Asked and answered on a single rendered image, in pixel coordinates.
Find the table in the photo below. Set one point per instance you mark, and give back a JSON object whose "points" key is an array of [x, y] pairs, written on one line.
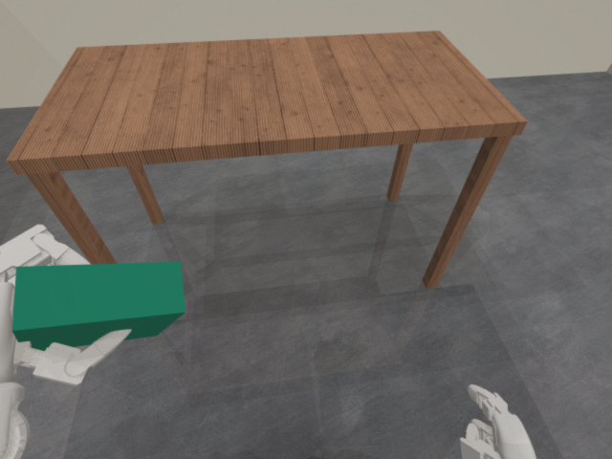
{"points": [[130, 105]]}

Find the robot left hand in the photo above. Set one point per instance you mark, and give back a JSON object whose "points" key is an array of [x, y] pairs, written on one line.
{"points": [[59, 363]]}

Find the robot right hand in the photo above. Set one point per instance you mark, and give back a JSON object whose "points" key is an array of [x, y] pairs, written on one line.
{"points": [[506, 439]]}

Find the sponge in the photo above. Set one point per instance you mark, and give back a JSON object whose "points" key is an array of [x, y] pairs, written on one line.
{"points": [[76, 305]]}

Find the robot left forearm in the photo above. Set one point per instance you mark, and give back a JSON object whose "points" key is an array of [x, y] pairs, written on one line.
{"points": [[14, 428]]}

